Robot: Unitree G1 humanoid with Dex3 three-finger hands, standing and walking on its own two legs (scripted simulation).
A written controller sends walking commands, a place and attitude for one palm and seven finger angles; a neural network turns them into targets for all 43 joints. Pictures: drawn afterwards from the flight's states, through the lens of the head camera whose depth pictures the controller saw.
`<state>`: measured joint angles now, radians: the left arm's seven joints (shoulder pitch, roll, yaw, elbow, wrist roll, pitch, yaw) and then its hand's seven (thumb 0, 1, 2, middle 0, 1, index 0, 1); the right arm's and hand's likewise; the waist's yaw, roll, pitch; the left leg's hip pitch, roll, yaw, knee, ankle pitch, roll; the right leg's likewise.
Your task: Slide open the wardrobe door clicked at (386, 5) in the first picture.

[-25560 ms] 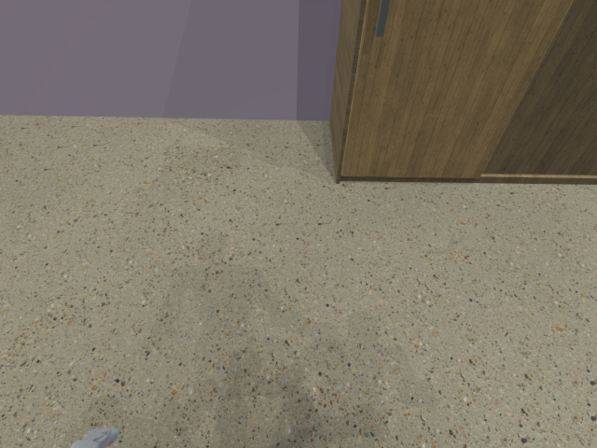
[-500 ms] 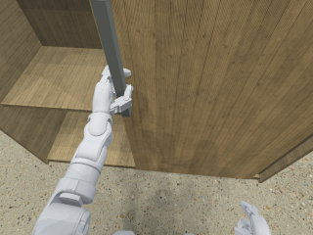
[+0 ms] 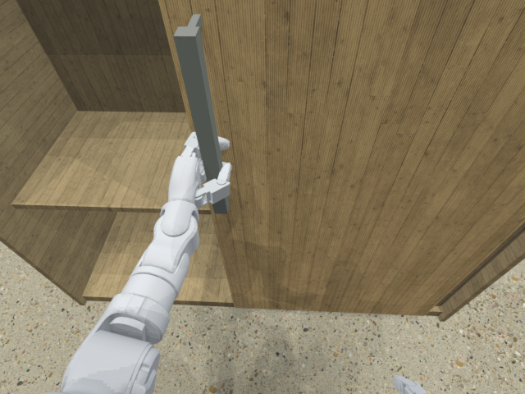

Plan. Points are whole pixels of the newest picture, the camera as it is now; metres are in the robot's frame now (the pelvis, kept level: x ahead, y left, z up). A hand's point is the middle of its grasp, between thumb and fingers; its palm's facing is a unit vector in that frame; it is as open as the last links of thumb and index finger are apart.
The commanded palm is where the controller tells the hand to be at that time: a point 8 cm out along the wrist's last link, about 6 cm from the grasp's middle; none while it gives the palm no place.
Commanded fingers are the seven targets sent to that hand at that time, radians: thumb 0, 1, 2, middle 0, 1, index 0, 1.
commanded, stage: stop walking and hold the door there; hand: left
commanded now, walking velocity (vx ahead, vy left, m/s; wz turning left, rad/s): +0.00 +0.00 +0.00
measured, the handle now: (211, 133) +0.47 +0.13 +0.15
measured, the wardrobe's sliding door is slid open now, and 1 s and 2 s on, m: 0.60 0.60 0.60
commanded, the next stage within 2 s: loosen the grip on the handle in 0.06 s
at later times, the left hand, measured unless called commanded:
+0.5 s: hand (221, 178) +0.41 +0.10 +0.10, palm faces +0.07 -0.99 -0.10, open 11.4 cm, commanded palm +0.38 +0.15 +0.10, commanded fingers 0.00 -0.55 0.20 -0.34 -1.27 -0.34 -1.27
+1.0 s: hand (213, 173) +0.43 +0.12 +0.10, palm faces +0.02 -1.00 -0.07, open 14.1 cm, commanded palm +0.39 +0.19 +0.10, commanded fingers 0.00 -0.55 0.20 -0.25 -1.15 -0.25 -1.15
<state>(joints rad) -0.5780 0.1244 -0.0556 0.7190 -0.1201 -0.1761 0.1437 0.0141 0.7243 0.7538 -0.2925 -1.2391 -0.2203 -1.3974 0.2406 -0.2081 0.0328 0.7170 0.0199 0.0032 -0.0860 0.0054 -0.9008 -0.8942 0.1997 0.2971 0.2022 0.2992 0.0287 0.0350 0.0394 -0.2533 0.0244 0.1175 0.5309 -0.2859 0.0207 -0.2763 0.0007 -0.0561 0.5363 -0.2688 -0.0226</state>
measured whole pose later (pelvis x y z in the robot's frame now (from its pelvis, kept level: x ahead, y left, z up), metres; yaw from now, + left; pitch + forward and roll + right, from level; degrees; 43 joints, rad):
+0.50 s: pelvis -0.03 -0.02 -0.01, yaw +1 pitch +4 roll +1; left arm -0.72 0.23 0.12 0.94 -0.06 -0.23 0.06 0.01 -0.16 0.40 -0.37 -1.33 -0.37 -1.35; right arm 0.31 -0.28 0.00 0.69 0.05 -0.13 0.00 0.00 -0.90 -0.89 0.20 0.30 0.20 0.30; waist -0.07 -0.02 -0.03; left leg -0.40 0.03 0.10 0.59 -0.26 0.01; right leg -0.43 0.01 -0.07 0.61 -0.26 -0.06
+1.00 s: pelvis -0.02 +0.00 -0.01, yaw -1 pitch +6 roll +0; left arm -0.70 0.24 0.17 0.93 -0.05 -0.24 -0.01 -0.01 -0.55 0.21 -0.33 -1.20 -0.35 -1.21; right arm 0.32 -0.26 0.02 0.67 0.03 -0.09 -0.01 0.01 -0.90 -0.89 0.20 0.30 0.20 0.30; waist -0.07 -0.01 -0.04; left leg -0.42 0.01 0.09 0.59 -0.27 0.03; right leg -0.44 0.01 -0.05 0.59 -0.25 -0.03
